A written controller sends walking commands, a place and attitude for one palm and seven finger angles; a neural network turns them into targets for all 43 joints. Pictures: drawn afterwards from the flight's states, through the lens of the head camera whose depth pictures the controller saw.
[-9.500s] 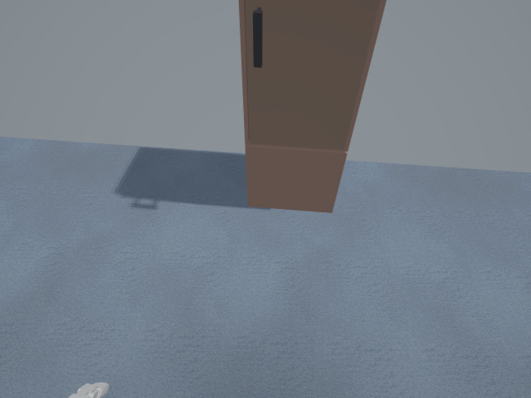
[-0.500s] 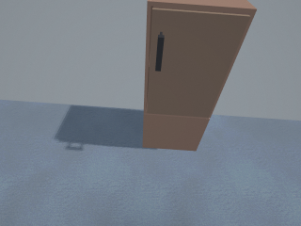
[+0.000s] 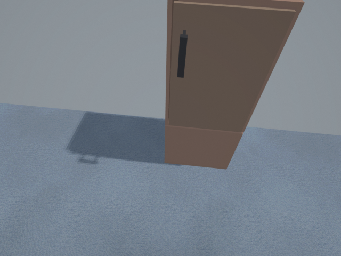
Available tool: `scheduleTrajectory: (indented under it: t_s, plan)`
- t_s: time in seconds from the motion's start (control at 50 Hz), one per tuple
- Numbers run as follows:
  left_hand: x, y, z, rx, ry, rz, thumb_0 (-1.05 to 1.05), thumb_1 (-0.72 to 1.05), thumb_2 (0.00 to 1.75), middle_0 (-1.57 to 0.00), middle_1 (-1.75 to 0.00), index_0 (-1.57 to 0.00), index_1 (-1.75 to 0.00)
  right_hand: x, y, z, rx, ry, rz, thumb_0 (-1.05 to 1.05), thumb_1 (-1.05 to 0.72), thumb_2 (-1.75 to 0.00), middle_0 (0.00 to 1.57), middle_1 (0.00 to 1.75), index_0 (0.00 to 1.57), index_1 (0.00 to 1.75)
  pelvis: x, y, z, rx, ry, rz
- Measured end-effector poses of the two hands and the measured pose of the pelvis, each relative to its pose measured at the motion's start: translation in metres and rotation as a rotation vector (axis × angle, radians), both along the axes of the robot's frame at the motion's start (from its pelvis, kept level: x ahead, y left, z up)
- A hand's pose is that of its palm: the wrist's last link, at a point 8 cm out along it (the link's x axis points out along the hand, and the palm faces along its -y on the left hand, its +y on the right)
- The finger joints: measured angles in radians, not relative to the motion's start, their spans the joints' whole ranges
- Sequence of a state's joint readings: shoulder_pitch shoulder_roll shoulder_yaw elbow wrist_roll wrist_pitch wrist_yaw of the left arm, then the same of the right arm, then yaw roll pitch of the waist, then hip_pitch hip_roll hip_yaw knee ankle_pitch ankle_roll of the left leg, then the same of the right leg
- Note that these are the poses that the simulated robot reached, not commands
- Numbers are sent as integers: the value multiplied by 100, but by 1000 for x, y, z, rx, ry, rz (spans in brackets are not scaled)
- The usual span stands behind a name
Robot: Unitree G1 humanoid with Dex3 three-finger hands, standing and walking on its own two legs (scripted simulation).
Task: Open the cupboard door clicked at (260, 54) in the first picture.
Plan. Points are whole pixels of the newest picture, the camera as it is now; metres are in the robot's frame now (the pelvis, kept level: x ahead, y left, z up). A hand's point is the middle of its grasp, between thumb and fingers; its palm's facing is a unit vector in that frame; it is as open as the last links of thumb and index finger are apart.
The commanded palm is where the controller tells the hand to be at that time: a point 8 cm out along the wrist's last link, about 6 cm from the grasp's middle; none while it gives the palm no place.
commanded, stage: come to a stop and stand still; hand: left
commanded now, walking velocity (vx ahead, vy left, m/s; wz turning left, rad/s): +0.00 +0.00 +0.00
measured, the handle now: (182, 54) +0.77 +0.03 +0.08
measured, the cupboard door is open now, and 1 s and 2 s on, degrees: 0 0 0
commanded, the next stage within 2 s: look again from close up in 0.26 s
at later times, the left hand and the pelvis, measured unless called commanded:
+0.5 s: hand out of the picture +0.00 +0.17 -0.17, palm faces +0.04 -0.98 -0.20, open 7.4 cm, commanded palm none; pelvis +0.01 +0.00 +0.00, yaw +0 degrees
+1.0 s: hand out of the picture -0.03 +0.15 -0.17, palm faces +0.06 -0.99 -0.16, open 7.4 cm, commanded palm none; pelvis +0.01 +0.00 +0.00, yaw +0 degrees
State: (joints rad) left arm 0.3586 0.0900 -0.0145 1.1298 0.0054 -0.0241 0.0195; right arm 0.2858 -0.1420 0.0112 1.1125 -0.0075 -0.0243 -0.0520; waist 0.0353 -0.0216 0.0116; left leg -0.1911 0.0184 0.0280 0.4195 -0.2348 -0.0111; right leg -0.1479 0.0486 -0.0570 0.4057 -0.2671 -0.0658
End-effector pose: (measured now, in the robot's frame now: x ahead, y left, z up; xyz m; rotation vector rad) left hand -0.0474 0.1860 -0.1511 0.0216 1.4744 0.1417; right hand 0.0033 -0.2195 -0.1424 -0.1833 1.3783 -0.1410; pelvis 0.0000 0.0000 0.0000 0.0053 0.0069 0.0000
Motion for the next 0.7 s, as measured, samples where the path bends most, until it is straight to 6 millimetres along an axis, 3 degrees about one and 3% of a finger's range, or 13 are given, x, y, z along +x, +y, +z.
scheduleTrajectory:
  t_s: [0.12, 0.34, 0.7]
  plan:
    - [21, 8, 3, 26, -22, -38, 1, 91, 90, -20, -30, -20, -30, 3, 4, -3, 10, 5, -14, 1, -94, -90, 20, 30, 20, 30, 6, 2, 1, 5, -8, -5]
    - [42, 32, 11, 101, -59, -57, 1, 91, 90, -20, -30, -19, -30, -6, 11, -9, 49, 38, -19, 1, -93, -90, 20, 30, 20, 30, 11, 1, 2, 10, -13, -5]
    - [30, 18, 8, 69, -42, -39, 1, 91, 90, -20, -30, -20, -30, -10, 12, -8, 53, 49, -13, 0, -91, -90, 20, 30, 20, 30, 10, 0, 2, 9, -17, 1]
